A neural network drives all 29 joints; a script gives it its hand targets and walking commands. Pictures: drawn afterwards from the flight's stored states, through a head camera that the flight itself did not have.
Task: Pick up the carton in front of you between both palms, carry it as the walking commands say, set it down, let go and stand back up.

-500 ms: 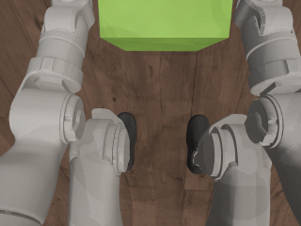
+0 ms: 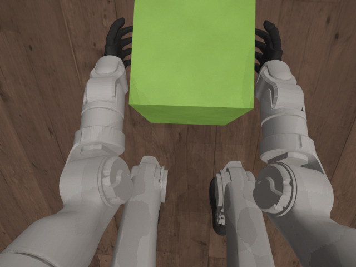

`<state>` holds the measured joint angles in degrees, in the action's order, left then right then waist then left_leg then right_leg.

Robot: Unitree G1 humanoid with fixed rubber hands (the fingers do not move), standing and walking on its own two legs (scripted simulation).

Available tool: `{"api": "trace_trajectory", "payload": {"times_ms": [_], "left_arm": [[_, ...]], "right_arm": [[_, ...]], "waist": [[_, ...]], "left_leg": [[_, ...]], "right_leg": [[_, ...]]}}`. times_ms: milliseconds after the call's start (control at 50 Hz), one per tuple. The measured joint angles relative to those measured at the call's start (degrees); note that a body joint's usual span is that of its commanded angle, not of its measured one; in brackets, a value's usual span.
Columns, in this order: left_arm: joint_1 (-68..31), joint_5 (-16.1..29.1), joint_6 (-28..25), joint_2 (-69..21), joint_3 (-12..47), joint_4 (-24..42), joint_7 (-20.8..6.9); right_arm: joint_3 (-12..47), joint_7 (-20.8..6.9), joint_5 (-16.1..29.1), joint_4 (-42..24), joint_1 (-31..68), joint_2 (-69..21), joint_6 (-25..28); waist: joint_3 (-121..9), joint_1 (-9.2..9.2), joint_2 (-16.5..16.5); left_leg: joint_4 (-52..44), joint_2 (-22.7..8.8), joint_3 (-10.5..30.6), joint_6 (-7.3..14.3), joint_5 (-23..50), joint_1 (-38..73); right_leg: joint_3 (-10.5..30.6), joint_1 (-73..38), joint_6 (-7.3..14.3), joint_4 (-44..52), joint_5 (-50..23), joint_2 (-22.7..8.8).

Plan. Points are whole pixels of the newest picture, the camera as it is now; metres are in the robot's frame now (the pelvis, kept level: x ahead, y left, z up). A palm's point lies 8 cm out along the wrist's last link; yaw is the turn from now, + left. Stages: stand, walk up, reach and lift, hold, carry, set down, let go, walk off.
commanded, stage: reach and lift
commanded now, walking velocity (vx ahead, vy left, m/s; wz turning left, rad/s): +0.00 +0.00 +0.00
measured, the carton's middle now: (190, 74) +0.51 +0.02 -0.13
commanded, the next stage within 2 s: none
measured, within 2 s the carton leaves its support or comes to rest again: neither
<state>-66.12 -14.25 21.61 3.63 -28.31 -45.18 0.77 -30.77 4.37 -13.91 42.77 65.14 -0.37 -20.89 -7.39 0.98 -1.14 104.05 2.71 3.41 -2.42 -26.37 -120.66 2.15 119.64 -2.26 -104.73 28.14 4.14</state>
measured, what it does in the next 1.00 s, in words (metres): rises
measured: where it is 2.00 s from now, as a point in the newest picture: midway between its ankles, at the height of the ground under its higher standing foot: (186, 212)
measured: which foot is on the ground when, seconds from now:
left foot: down 0.00-1.00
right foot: down 0.00-1.00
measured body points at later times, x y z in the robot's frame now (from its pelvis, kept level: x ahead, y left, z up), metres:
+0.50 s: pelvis +0.04 +0.00 +0.13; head +0.22 +0.02 +0.54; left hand +0.48 +0.17 +0.08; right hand +0.49 -0.13 +0.09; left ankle +0.13 +0.13 -0.43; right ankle +0.12 -0.12 -0.43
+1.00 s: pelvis +0.09 +0.00 +0.26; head +0.15 +0.01 +0.71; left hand +0.43 +0.16 +0.24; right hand +0.44 -0.14 +0.24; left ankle +0.12 +0.13 -0.43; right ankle +0.12 -0.12 -0.43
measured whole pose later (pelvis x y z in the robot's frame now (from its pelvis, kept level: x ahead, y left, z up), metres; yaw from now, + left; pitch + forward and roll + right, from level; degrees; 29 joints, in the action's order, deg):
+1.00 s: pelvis +0.09 +0.00 +0.26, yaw +1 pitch +15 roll +0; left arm -22.4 -12.8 23.6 -7.5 -18.7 -29.1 0.9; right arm -19.5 2.0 -12.3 29.6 22.6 -8.5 -22.4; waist -9.1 0.3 -0.7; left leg 48.7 1.4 3.4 -0.8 -19.8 -43.8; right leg 3.7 42.9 -0.6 -49.2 21.2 2.0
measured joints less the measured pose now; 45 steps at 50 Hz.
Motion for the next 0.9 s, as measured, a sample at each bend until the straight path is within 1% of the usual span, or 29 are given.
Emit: {"api": "trace_trajectory", "payload": {"times_ms": [80,180,260,420,600,900], "left_arm": [[2.3,-0.1,0.9,-1.2,0.2,3.1,-0.2],[7.4,1.2,2.0,-2.5,1.9,7.4,-0.2],[11.8,2.2,2.5,-3.5,3.1,9.6,-0.1],[19.1,2.1,1.9,-5.4,4.3,10.1,0.1],[26.8,1.2,0.6,-7.9,5.0,10.5,0.2],[39.8,1.6,0.7,-10.4,8.4,14.3,0.2]], "right_arm": [[1.0,-0.3,0.7,-2.9,-2.2,-0.6,-1.1],[3.0,-0.3,1.6,-6.5,-6.9,-1.9,-2.0],[4.2,-0.3,2.1,-8.2,-11.0,-3.0,-2.2],[5.4,-0.5,2.6,-8.1,-18.4,-4.3,-1.3],[6.6,-1.3,2.4,-8.1,-26.1,-5.5,0.0],[10.1,-2.0,1.9,-11.4,-38.7,-7.6,-0.2]], "waist": [[-1.1,0.11,-0.2],[-2.6,0.09,-0.3],[-4.0,-0.09,-0.2],[-6.0,-0.54,0.1],[-6.4,-0.60,0.3],[-3.1,-0.68,0.3]], "left_leg": [[-2.9,-0.4,-0.3,0.2,0.2,2.4],[-6.5,-0.5,-0.5,0.3,-0.2,6.9],[-9.6,-0.4,-0.3,0.4,-0.7,11.7],[-17.1,-0.4,-0.1,0.7,-1.0,23.5],[-27.6,-0.7,-0.3,1.2,0.2,38.3],[-47.9,-1.1,-0.1,1.6,4.5,66.4]], "right_leg": [[0.4,-2.2,0.0,2.9,-0.4,0.2],[0.7,-6.7,0.1,6.4,0.0,0.0],[0.6,-11.6,0.3,9.6,0.6,-0.3],[0.5,-23.6,0.6,17.5,0.8,-0.8],[1.1,-38.4,0.8,27.9,-0.5,-1.2],[1.5,-66.3,1.5,48.0,-4.9,-2.0]]}}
